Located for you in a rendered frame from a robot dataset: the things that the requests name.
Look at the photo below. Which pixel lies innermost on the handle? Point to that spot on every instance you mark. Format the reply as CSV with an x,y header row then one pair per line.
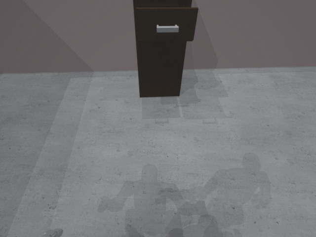
x,y
167,29

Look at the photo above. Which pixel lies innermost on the drawer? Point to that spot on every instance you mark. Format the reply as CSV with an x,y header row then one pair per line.
x,y
149,16

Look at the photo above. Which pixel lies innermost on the cabinet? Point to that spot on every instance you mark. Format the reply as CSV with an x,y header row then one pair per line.
x,y
160,63

